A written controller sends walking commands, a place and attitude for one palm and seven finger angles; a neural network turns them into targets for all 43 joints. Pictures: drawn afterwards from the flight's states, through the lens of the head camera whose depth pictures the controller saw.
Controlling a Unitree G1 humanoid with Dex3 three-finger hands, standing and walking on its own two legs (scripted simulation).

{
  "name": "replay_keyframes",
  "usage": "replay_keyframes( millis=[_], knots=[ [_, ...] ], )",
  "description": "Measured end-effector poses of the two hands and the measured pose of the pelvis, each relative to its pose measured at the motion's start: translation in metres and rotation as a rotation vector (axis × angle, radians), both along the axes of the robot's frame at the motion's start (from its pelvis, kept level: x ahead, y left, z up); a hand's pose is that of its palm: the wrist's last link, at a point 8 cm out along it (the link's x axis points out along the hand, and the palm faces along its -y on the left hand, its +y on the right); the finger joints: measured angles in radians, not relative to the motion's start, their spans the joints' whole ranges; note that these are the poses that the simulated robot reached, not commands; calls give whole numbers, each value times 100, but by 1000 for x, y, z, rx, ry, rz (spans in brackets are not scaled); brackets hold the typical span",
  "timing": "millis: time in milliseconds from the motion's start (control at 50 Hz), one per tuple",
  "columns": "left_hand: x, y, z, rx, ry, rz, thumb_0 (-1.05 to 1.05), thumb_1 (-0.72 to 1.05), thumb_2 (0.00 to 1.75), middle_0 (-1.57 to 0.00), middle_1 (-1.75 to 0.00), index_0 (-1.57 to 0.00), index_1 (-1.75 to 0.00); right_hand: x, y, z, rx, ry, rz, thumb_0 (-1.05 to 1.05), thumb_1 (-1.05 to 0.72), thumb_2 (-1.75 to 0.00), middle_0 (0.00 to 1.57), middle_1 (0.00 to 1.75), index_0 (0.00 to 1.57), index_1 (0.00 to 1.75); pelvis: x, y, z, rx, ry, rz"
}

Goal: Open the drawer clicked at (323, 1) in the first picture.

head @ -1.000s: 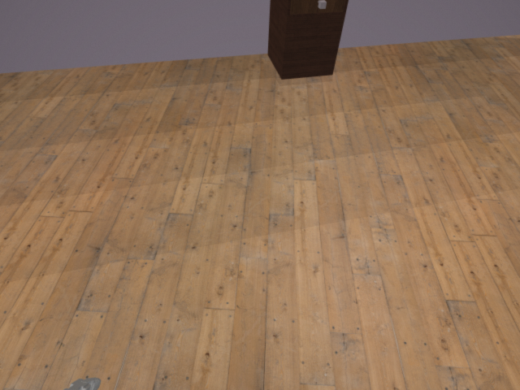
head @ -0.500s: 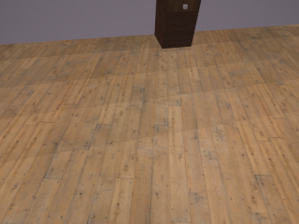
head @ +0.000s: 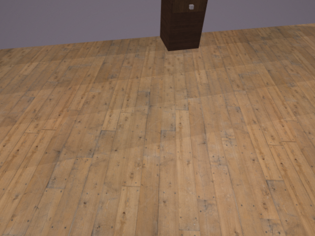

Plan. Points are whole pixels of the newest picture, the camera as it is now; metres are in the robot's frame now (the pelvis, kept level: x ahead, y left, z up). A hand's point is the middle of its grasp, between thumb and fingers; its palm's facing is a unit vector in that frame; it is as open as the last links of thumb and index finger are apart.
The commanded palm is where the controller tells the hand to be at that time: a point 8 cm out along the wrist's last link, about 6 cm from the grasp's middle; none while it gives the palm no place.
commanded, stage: look at it before walking up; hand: left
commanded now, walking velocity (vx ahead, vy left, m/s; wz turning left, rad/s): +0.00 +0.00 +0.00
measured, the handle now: (190, 6) +2.47 -0.26 -0.23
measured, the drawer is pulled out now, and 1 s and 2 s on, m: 0.00 0.00 0.00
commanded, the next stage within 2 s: walk to a spot facing it in 0.64 s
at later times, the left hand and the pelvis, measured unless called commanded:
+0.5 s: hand out of the picture +0.07 +0.24 -0.16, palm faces -0.02 -0.94 -0.33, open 7.4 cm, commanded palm none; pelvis +0.00 -0.01 +0.00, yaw +0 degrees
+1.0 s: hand out of the picture +0.06 +0.20 -0.18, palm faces -0.08 -0.96 -0.25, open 7.4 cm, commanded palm none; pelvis +0.03 -0.02 -0.01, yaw -7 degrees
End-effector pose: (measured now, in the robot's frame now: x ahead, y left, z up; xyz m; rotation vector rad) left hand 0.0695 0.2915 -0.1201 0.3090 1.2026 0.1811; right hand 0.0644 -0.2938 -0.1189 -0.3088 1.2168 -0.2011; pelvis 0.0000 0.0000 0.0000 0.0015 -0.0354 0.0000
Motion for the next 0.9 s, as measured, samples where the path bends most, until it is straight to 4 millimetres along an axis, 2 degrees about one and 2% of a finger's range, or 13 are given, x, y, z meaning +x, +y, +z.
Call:
replay_keyframes(
  millis=[380,780,900],
  knots=[
    [-4,-3,0,4,14,8,0,90,90,-21,-29,-20,-30,5,-4,0,0,-3,5,0,-90,-90,21,30,20,30,2,-4,1,0,2,0],
    [2,-5,2,7,8,7,0,90,90,-21,-29,-20,-30,13,-7,2,-2,-8,9,0,-90,-90,21,30,20,30,5,-7,1,-1,3,-2],
    [-4,-19,-10,-28,58,5,0,91,90,-20,-29,-20,-30,3,4,-9,30,-1,-31,0,-90,-90,20,30,20,30,15,-8,-4,1,11,-50]
  ],
)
